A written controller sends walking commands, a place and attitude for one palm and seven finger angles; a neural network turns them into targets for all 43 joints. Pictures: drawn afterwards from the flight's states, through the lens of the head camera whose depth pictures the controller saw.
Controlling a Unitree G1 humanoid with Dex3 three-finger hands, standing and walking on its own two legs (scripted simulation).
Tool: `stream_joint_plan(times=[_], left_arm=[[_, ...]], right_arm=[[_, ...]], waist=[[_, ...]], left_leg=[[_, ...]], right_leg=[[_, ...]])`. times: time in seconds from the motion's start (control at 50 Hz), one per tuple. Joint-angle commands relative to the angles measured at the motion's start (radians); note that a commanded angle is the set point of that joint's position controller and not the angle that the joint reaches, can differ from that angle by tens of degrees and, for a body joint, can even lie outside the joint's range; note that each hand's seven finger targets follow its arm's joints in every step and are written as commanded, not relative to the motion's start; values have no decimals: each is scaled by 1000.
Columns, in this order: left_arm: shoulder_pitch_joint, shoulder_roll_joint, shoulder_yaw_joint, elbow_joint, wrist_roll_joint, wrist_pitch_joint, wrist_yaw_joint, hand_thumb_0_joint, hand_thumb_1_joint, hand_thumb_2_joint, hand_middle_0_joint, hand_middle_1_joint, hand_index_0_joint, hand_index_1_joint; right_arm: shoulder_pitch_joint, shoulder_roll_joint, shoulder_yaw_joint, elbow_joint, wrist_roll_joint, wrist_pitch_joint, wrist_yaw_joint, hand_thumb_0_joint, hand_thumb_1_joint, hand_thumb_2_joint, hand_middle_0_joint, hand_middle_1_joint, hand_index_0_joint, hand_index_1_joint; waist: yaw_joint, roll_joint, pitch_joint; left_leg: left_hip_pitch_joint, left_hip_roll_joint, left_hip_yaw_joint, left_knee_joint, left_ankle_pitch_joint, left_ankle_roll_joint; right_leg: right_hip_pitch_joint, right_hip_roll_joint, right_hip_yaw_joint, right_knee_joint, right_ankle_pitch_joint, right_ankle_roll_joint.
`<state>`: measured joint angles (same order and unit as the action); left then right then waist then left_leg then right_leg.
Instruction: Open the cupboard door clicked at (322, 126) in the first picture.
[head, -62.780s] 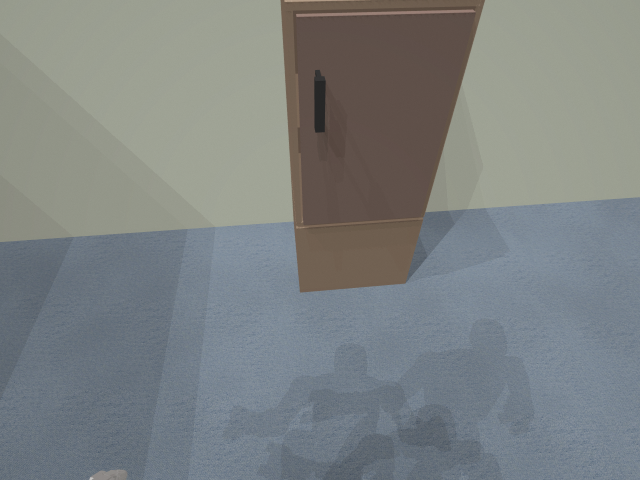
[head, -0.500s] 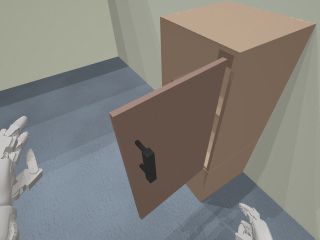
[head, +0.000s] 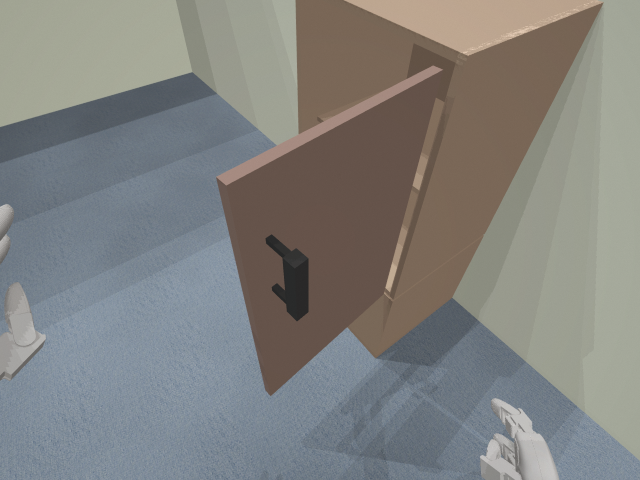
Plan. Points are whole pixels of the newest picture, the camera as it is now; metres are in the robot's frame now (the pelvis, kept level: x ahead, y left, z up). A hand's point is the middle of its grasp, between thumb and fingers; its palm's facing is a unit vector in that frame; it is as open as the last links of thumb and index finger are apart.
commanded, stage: step back with the hand held close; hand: left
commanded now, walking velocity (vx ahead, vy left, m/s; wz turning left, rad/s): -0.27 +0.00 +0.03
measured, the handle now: (286, 277) +0.36 +0.07 +0.05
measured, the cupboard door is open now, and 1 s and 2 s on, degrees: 96 96 96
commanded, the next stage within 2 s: stop stepping back and stand still in 0.64 s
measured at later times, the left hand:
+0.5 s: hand out of the picture +0.16 +0.27 +0.17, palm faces +0.45 -0.77 -0.45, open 7.4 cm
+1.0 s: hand out of the picture +0.06 +0.21 +0.15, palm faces +0.35 -0.82 -0.46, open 7.4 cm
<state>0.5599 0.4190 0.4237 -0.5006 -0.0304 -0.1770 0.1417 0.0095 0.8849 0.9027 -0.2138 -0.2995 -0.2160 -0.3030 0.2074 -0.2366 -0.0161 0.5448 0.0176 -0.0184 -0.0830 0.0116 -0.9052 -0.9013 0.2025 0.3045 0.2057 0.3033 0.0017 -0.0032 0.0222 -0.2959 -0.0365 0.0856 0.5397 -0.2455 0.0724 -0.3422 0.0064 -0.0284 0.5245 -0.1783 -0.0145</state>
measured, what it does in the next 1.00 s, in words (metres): walks backwards: right foot, then left foot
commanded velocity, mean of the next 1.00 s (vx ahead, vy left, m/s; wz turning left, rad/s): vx -0.20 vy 0.03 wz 0.02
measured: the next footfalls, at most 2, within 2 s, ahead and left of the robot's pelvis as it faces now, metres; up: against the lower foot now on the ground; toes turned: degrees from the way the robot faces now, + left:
right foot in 0.64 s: -0.16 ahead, -0.11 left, +0.00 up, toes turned -5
left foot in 0.92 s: -0.14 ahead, +0.04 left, +0.00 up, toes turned +0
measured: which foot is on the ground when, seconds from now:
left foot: down 0.00-0.68, up 0.70-0.90, down 0.92-1.00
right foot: down 0.00-0.28, up 0.30-0.62, down 0.64-1.00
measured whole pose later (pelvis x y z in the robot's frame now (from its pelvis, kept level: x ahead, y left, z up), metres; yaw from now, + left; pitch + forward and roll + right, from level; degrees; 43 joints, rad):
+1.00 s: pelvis -0.17 -0.04 +0.00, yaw -3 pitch +2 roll +1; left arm 0.55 0.43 0.40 -0.52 -0.05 -0.12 0.17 0.01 0.88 0.90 -0.21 -0.30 -0.22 -0.30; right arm 0.17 -0.25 -0.01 0.57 0.03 -0.02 -0.07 0.01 -0.91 -0.90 0.20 0.30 0.20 0.30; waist -0.02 -0.06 0.00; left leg -0.26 -0.06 0.08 0.48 -0.27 0.07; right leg -0.24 0.03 -0.03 0.62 -0.38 0.01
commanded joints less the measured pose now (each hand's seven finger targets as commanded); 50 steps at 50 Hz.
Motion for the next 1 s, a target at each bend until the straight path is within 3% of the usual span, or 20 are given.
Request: stream_joint_plan(times=[0.0,0.18,0.22,0.26,0.28,0.34,0.46,0.5,0.56,0.62,0.66,0.68,0.72,0.76,0.84,0.88,0.92,0.94,0.96,0.98], left_arm=[[-51,160,131,-187,15,-68,27,0,900,900,-200,-300,-200,-300],[-107,164,131,-238,19,-100,41,0,900,900,-200,-300,-200,-300],[-88,165,141,-267,18,-112,45,0,900,900,-200,-300,-200,-300],[-76,159,164,-264,28,-120,45,0,900,900,-200,-300,-200,-300],[-79,165,172,-246,30,-120,43,0,900,900,-200,-300,-200,-300],[-73,149,154,-214,18,-125,36,0,900,900,-200,-300,-200,-300],[-69,131,80,-240,-16,-109,17,0,900,900,-200,-300,-200,-300],[-41,154,102,-251,-20,-98,10,0,900,900,-200,-300,-200,-300],[20,190,154,-287,-47,-82,-4,0,900,900,-200,-300,-200,-300],[89,237,217,-319,-70,-89,-20,0,900,900,-200,-300,-200,-300],[86,278,258,-275,-73,-103,-14,0,900,900,-200,-300,-200,-300],[106,257,238,-227,-60,-97,-10,0,900,900,-200,-300,-200,-300],[150,255,244,-169,-45,-58,-10,0,900,900,-200,-300,-200,-300],[75,199,162,-186,-25,-32,3,0,900,900,-200,-300,-200,-300],[-36,189,109,-203,-19,-9,41,0,900,900,-200,-300,-200,-300],[-41,197,101,-240,-22,-11,58,0,900,900,-200,-300,-200,-300],[-2,223,132,-282,-18,-22,60,0,900,900,-200,-300,-200,-300],[22,228,137,-298,-11,-31,58,0,900,900,-200,-300,-200,-300],[31,218,128,-311,-6,-38,46,0,900,900,-200,-300,-200,-300],[36,224,143,-318,-1,-46,40,0,900,900,-200,-300,-200,-300]], right_arm=[[-92,-131,-44,-160,-5,-70,-9,0,-900,-900,200,300,200,300],[-59,-126,-37,-142,-16,-99,-3,0,-900,-900,200,300,200,300],[-66,-127,-32,-138,-18,-109,-5,0,-900,-900,200,300,200,300],[-78,-130,-35,-139,-23,-117,-9,0,-900,-900,200,300,200,300],[-76,-121,-40,-135,-29,-121,-10,0,-900,-900,200,300,200,300],[-71,-103,-45,-109,-41,-140,-3,0,-900,-900,200,300,200,300],[-72,-106,-42,-33,-44,-168,30,0,-900,-900,200,300,200,300],[-84,-105,-43,-32,-46,-163,39,0,-900,-900,200,300,200,300],[-128,-104,-40,-66,-39,-137,52,0,-900,-900,200,300,200,300],[-175,-95,-31,-116,-26,-100,58,0,-900,-900,200,300,200,300],[-202,-69,-12,-147,3,-64,46,0,-900,-900,200,300,200,300],[-204,-76,-16,-150,23,-65,41,0,-900,-900,200,300,200,300],[-206,-54,-2,-136,10,-56,29,0,-900,-900,200,300,200,300],[-193,-53,10,-129,9,-46,13,0,-900,-900,200,300,200,300],[-136,-97,-2,-115,10,-50,-9,0,-900,-900,200,300,200,300],[-113,-121,-14,-131,18,-50,-11,0,-900,-900,200,300,200,300],[-91,-134,-29,-149,24,-60,4,0,-900,-900,200,300,200,300],[-77,-118,-22,-150,6,-69,13,0,-900,-900,200,300,200,300],[-74,-104,-20,-148,-9,-83,24,0,-900,-900,200,300,200,300],[-71,-104,-21,-138,-17,-99,31,0,-900,-900,200,300,200,300]], waist=[[4,84,-69],[-16,-9,-55],[-13,95,-79],[2,216,-96],[2,208,-90],[-2,111,-63],[9,189,-247],[18,203,-299],[38,189,-353],[46,97,-328],[43,-179,-249],[45,-247,-203],[28,-203,-223],[2,-80,-168],[-18,-100,-185],[-21,-27,-223],[0,88,-273],[-4,200,-263],[-6,258,-214],[-1,258,-166]], left_leg=[[-375,189,-230,-230,-290,32],[-246,120,-215,-56,-347,5],[-263,164,-264,-160,-358,15],[-444,292,-372,-345,-457,56],[-466,340,-406,-389,-445,73],[-266,346,-387,-318,-128,93],[291,305,-278,-205,668,35],[367,296,-250,-185,776,36],[334,285,-201,-197,681,31],[209,209,-114,-124,458,-14],[-2,60,8,131,-25,-68],[-180,0,-33,305,-207,-73],[-270,6,-58,379,-230,-85],[-188,4,-7,296,-152,-78],[-8,-1,2,3,5,-46],[126,68,-35,-140,365,-15],[340,186,-152,-59,752,31],[349,230,-241,-72,918,46],[281,251,-280,-127,894,35],[198,249,-278,-171,715,31]], right_leg=[[310,-57,132,84,53,7],[42,-131,229,-79,-236,-40],[88,-84,162,20,-175,-18],[284,14,63,281,-58,26],[298,34,56,372,-104,32],[132,34,79,362,-257,22],[10,42,36,71,-257,24],[19,48,33,30,-241,25],[102,44,11,-40,-207,21],[175,-10,25,-211,83,20],[153,-233,194,-246,612,29],[205,-281,189,-181,892,67],[292,-283,129,-77,1116,51],[264,-232,120,-69,1006,-12],[318,-208,119,-22,947,28],[306,-145,94,63,852,77],[109,-66,78,138,360,95],[27,-33,46,158,-16,62],[20,-11,30,167,-269,31],[59,-4,17,175,-292,21]])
